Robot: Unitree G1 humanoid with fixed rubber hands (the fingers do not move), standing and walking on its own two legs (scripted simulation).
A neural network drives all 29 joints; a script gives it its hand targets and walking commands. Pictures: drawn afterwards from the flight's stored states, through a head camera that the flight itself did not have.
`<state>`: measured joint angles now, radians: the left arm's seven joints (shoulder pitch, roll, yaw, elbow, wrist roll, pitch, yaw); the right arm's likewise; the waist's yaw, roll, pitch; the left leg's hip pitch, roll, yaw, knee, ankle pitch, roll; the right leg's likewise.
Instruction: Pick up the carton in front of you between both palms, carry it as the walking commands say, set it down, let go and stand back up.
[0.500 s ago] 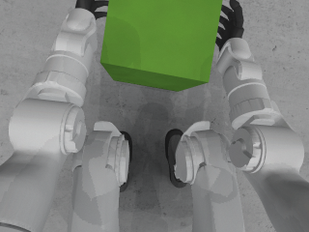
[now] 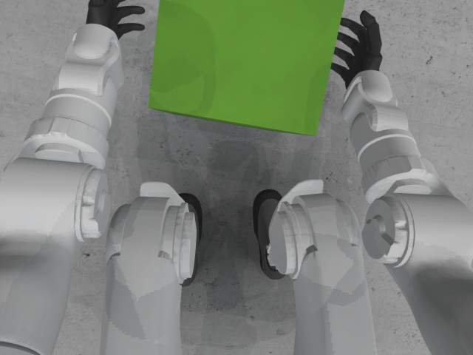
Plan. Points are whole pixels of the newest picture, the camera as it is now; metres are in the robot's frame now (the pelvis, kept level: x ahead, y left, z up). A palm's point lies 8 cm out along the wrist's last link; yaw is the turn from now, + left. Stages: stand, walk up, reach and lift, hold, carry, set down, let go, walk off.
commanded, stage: set down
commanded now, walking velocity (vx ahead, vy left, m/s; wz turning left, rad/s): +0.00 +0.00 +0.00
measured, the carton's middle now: (237, 59) +0.50 +0.00 -0.24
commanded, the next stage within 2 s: let go in 1.18 s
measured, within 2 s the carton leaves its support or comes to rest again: neither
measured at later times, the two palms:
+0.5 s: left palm out of the picture +0.54 +0.20 -0.05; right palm (427, 46) +0.49 -0.18 -0.05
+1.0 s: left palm out of the picture +0.54 +0.21 +0.10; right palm out of the picture +0.49 -0.19 +0.10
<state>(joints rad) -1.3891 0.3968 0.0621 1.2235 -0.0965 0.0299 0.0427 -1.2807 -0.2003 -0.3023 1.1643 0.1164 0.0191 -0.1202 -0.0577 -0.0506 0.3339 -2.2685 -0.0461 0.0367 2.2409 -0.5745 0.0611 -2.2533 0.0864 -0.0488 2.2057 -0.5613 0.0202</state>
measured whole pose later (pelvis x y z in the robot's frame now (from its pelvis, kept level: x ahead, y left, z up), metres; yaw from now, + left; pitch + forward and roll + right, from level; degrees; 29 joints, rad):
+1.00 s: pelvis +0.03 +0.00 +0.21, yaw +1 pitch +45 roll -2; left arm -1.06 0.39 0.18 0.91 -0.04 0.13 -0.07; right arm -0.87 -0.09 -0.28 0.66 0.07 0.14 -0.13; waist -0.08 0.00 -0.07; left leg -1.81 -0.07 -0.03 1.50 -0.47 0.02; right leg -1.80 0.08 -0.01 1.47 -0.46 0.00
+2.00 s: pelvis +0.15 -0.02 +0.41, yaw +3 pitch +8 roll +1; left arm 0.16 0.21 0.06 0.50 0.00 -0.01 -0.03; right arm 0.24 -0.20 -0.03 0.45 0.04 0.00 0.06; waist -0.03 -0.03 -0.01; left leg -0.31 -0.05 -0.06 0.45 -0.28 0.01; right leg -0.32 0.07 0.05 0.47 -0.28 -0.05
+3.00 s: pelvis +0.15 -0.01 +0.41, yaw +3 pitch -1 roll +0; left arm 0.18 0.35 0.03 0.83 0.02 0.00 0.02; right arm 0.13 -0.34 -0.02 0.85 -0.02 -0.01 -0.03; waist 0.00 0.01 0.00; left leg -0.14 -0.05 -0.06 0.45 -0.29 0.02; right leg -0.14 0.07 0.05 0.44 -0.28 -0.04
